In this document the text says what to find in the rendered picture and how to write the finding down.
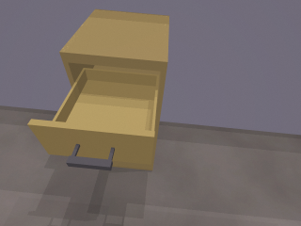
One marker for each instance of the handle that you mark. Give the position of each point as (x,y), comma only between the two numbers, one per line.
(89,162)

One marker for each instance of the drawer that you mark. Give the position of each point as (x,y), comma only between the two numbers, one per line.
(104,109)

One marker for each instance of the cabinet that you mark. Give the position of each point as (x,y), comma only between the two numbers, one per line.
(121,41)

